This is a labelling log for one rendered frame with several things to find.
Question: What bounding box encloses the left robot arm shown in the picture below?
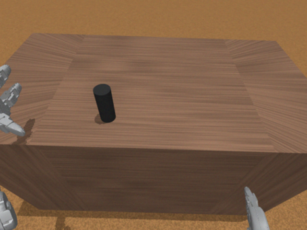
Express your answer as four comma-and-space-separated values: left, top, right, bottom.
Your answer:
0, 189, 18, 230

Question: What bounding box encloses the right robot hand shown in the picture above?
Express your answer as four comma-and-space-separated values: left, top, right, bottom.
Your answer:
244, 186, 270, 230

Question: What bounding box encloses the can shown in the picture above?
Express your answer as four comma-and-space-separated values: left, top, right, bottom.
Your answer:
93, 84, 116, 123

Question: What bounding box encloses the left robot hand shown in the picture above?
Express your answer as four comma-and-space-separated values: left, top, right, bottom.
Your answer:
0, 65, 25, 137

